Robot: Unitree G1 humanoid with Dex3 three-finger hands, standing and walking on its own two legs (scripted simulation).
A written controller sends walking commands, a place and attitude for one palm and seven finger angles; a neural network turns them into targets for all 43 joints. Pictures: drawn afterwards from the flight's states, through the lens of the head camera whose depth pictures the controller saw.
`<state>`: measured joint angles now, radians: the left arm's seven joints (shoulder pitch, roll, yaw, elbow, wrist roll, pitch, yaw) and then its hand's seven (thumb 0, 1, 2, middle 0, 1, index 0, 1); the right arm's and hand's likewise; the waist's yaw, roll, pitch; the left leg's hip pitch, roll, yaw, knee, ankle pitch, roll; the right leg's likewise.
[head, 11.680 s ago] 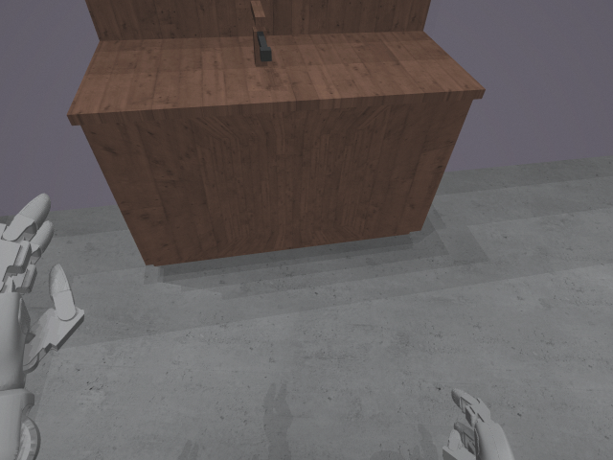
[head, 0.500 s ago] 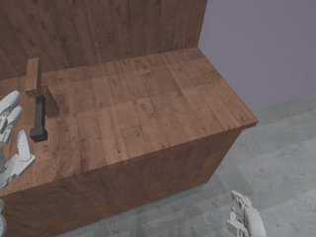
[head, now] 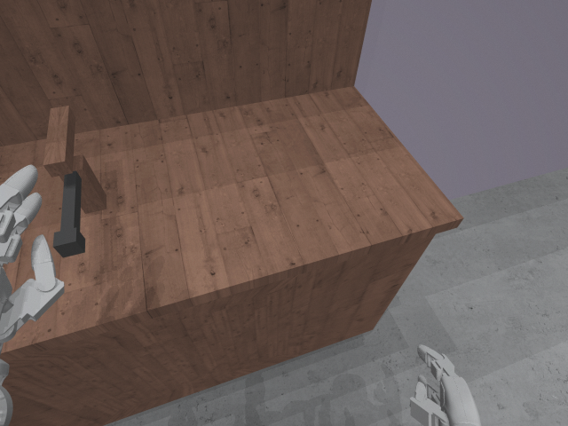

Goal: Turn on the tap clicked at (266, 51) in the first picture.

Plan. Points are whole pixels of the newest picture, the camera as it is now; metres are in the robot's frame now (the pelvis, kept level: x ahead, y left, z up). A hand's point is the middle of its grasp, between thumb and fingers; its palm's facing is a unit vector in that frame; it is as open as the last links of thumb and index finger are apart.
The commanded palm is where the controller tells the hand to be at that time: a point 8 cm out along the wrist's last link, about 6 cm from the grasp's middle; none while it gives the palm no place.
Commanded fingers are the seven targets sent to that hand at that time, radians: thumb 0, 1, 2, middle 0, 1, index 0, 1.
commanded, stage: shuffle to correct the standing spot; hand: left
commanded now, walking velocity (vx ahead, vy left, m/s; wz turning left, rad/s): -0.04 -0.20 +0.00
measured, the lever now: (69, 242) +0.33 +0.32 +0.07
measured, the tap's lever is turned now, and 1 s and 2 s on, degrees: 0 0 0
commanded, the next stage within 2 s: come to a stop and stand still in 1.12 s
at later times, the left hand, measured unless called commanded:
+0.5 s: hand (58, 288) +0.22 +0.23 +0.17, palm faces +0.31 -0.85 -0.42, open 7.4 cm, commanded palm +0.16 +0.28 +0.18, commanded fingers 0.00 0.90 0.90 -0.20 -0.30 -0.20 -0.30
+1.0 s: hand (66, 290) +0.22 +0.23 +0.16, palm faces +0.32 -0.86 -0.41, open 7.4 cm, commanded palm +0.16 +0.27 +0.18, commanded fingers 0.00 0.90 0.90 -0.20 -0.30 -0.20 -0.30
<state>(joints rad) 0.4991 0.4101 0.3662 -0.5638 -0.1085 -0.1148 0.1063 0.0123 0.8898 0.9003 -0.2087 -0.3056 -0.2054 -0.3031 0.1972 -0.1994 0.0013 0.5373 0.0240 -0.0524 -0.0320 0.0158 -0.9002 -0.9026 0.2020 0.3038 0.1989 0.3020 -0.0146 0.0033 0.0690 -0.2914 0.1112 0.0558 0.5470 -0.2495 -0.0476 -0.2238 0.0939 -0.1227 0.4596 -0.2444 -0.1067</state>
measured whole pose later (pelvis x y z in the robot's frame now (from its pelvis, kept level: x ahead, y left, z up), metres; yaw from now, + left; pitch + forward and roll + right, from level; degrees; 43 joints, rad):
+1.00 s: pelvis +0.00 -0.01 +0.00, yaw +1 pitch +0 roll -1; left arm 0.51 0.41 0.36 -0.56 -0.11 -0.10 0.12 0.01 0.89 0.90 -0.21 -0.31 -0.21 -0.30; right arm 0.20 -0.20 0.00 0.54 0.03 -0.05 -0.03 0.02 -0.90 -0.90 0.20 0.30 0.20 0.30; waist -0.02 0.01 0.06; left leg -0.30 0.11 0.04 0.55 -0.25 -0.05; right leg -0.23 0.10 -0.13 0.48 -0.26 -0.12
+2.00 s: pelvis -0.06 +0.08 +0.00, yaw -3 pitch -4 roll -2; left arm 0.35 0.35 0.35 -0.42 0.01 -0.21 0.10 0.01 0.89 0.90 -0.21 -0.31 -0.20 -0.30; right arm 0.25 -0.17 0.04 0.56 0.00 -0.15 0.00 0.02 -0.90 -0.90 0.20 0.30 0.20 0.30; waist 0.02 -0.02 0.05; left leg -0.23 -0.05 0.04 0.50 -0.21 0.08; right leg -0.24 0.03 -0.02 0.47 -0.24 -0.01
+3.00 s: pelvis -0.01 +0.06 +0.01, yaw -1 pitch -1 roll -1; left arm 0.42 0.35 0.32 -0.46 -0.05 -0.18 0.12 0.01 0.89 0.90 -0.21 -0.31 -0.20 -0.30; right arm 0.20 -0.20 0.03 0.58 0.01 -0.10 -0.04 0.02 -0.90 -0.90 0.20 0.30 0.20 0.30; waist 0.02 -0.02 0.04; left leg -0.18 -0.04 0.01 0.44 -0.23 0.05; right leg -0.18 0.04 -0.04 0.37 -0.17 -0.03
